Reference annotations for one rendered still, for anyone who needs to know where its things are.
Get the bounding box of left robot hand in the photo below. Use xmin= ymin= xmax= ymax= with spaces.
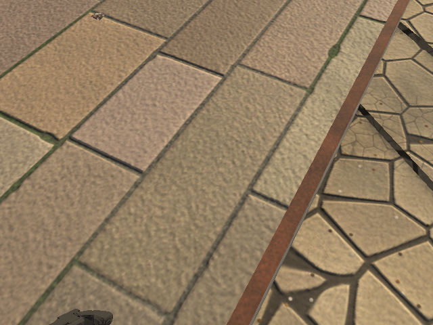
xmin=49 ymin=309 xmax=113 ymax=325

